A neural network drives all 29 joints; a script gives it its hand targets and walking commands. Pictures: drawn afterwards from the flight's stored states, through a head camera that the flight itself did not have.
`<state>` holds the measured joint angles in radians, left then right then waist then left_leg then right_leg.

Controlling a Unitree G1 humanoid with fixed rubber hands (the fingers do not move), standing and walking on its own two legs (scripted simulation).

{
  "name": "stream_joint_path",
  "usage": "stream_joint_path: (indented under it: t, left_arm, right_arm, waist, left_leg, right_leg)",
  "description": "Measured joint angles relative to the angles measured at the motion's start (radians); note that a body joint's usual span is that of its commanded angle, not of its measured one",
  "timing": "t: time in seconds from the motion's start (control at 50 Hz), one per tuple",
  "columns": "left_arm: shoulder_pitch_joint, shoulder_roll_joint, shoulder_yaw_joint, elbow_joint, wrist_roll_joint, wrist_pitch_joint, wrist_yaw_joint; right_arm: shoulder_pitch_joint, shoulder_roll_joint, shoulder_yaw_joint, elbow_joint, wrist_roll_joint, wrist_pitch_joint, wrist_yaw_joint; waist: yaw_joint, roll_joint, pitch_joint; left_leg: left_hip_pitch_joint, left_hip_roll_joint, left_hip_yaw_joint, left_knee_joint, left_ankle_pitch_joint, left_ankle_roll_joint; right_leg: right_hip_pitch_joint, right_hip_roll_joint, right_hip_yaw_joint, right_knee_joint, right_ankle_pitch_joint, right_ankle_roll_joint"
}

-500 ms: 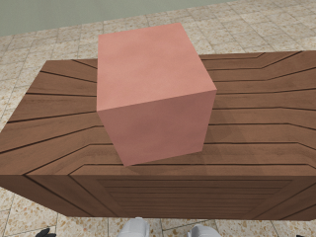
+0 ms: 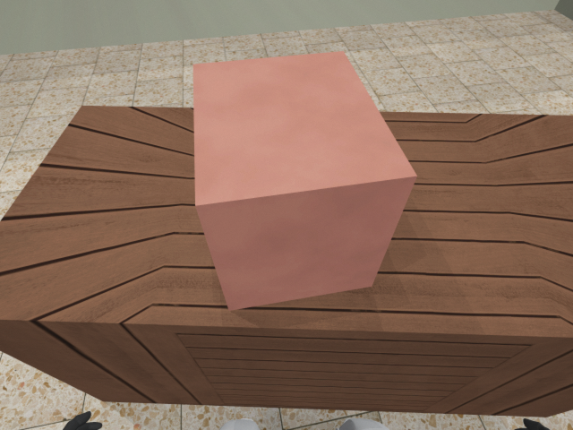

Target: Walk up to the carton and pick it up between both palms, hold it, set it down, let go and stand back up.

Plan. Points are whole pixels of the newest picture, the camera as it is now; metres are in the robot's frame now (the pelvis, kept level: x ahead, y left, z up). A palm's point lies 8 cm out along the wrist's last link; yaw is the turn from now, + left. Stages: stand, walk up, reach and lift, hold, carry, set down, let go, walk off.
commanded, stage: walk up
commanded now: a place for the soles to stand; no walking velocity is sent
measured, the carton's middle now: (286, 180) +0.47 +0.02 +0.06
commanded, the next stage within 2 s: reach and lift in 1.00 s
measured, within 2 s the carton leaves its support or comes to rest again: neither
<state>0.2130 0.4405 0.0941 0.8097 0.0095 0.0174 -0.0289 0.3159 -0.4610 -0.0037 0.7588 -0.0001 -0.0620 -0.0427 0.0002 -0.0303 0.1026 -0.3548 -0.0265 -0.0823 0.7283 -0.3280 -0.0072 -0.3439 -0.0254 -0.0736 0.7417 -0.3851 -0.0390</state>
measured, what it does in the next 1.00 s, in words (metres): stands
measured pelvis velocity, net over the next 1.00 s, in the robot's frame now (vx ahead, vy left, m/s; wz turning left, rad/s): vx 0.01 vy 0.02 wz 0.01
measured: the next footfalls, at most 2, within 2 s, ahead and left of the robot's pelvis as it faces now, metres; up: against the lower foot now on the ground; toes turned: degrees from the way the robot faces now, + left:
none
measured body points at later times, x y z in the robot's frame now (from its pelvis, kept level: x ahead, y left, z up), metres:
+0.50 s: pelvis +0.01 +0.01 +0.00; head +0.03 +0.01 +0.45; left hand +0.12 +0.34 -0.09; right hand +0.10 -0.32 -0.09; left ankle +0.04 +0.14 -0.71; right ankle +0.03 -0.10 -0.71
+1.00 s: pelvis +0.01 +0.02 +0.00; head +0.03 +0.02 +0.45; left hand +0.13 +0.35 -0.09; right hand +0.11 -0.31 -0.08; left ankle +0.04 +0.14 -0.71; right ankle +0.03 -0.10 -0.71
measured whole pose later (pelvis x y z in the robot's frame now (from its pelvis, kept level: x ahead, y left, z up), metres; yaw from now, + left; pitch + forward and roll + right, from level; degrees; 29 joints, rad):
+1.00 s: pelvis +0.01 +0.02 +0.00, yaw +1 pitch -2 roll +0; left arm 0.19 0.44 0.08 0.81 0.01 -0.02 -0.03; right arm 0.28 -0.46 0.00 0.76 0.00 -0.05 -0.02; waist 0.00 0.00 0.06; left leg -0.36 -0.04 -0.08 0.73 -0.34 0.00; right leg -0.33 -0.04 -0.08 0.72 -0.35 -0.01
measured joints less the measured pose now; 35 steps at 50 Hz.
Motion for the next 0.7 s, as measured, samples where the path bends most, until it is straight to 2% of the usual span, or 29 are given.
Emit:
stream_joint_path:
  t: [0.04, 0.14, 0.7]
  left_arm:
    - [0.0, 0.0, -0.002, 0.0, 0.0, -0.014, 0.0]
    - [-0.006, 0.0, -0.006, 0.001, 0.0, -0.021, 0.0]
    - [-0.022, 0.0, -0.013, 0.001, 0.0, -0.033, 0.0]
  right_arm:
    - [-0.008, 0.0, 0.0, 0.0, 0.0, 0.001, 0.0]
    - [-0.009, -0.001, 0.0, 0.0, 0.0, -0.002, 0.003]
    - [-0.031, 0.001, 0.0, 0.0, 0.0, 0.009, 0.023]
  waist:
    - [0.0, 0.002, -0.007]
    - [0.0, 0.018, -0.027]
    - [0.0, 0.029, -0.029]
  left_leg:
    - [0.001, 0.003, 0.0, 0.0, 0.001, 0.0]
    - [0.001, 0.002, 0.0, 0.0, -0.005, 0.0]
    - [-0.004, -0.008, -0.001, 0.0, -0.009, 0.0]
  right_leg:
    - [0.001, 0.002, -0.002, -0.007, 0.049, 0.002]
    - [0.002, 0.001, -0.002, -0.007, 0.033, 0.011]
    - [0.008, -0.009, -0.002, -0.022, 0.032, 0.026]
